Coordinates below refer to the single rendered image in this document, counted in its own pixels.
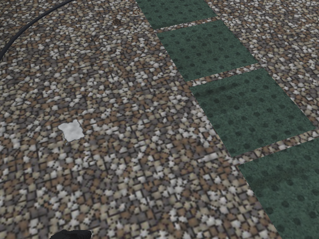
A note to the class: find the left robot hand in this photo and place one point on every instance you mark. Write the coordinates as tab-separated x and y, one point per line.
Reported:
73	234

